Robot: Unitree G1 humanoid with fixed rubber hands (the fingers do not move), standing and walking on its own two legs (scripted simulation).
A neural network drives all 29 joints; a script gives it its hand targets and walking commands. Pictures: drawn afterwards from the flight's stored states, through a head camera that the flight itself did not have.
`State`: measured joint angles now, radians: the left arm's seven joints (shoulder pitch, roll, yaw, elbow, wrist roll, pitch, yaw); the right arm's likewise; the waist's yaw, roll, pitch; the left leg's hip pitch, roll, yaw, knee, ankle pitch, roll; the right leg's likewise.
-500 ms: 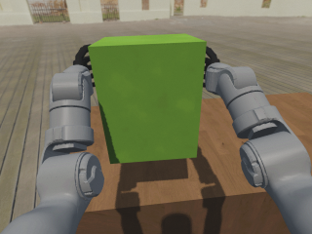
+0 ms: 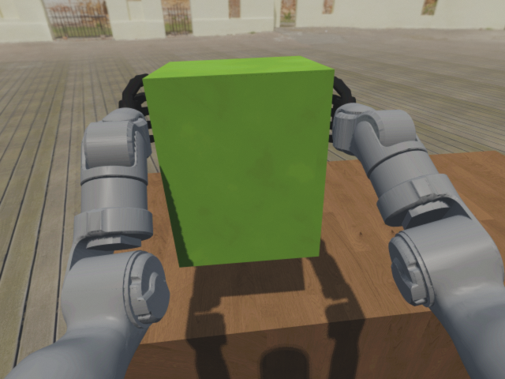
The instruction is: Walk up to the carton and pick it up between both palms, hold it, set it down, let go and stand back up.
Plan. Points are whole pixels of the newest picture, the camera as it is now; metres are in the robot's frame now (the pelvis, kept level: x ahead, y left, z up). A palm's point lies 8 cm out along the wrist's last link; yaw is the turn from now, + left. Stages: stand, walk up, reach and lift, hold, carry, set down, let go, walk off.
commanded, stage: hold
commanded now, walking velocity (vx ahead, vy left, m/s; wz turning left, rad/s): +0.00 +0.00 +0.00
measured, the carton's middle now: (242, 156) +0.38 +0.00 +0.27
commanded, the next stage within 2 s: none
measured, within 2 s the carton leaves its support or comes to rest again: neither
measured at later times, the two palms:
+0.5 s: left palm (132, 122) +0.38 +0.15 +0.34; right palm (342, 120) +0.37 -0.15 +0.33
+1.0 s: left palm (132, 123) +0.38 +0.15 +0.33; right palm (342, 122) +0.37 -0.15 +0.32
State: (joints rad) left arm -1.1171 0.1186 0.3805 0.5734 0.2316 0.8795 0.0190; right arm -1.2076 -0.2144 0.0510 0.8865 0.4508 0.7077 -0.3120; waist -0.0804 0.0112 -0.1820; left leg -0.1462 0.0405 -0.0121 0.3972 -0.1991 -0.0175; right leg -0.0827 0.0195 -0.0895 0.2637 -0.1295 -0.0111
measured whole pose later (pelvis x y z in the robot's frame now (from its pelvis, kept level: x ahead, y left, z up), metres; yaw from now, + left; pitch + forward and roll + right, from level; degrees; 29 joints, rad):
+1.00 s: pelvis +0.00 +0.00 +0.00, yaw +0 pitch -3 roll -2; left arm -1.13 0.12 0.39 0.59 0.23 0.87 0.02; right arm -1.21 -0.21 0.05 0.90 0.45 0.71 -0.31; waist -0.08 0.01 -0.19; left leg -0.15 0.04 -0.01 0.39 -0.20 -0.02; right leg -0.09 0.02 -0.08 0.26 -0.13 -0.01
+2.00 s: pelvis +0.00 +0.00 +0.00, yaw +0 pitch -3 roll -2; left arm -1.14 0.13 0.39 0.61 0.23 0.87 0.02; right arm -1.22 -0.21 0.04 0.90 0.44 0.71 -0.31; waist -0.08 0.01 -0.19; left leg -0.15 0.04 -0.02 0.39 -0.20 -0.02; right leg -0.09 0.02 -0.09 0.26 -0.13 -0.01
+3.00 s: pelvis +0.00 +0.00 +0.00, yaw +0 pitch -3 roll -2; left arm -1.13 0.12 0.39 0.60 0.23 0.87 0.02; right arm -1.21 -0.21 0.05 0.90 0.45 0.72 -0.31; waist -0.08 0.01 -0.19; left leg -0.14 0.04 -0.02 0.40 -0.20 -0.02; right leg -0.08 0.02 -0.08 0.26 -0.13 -0.01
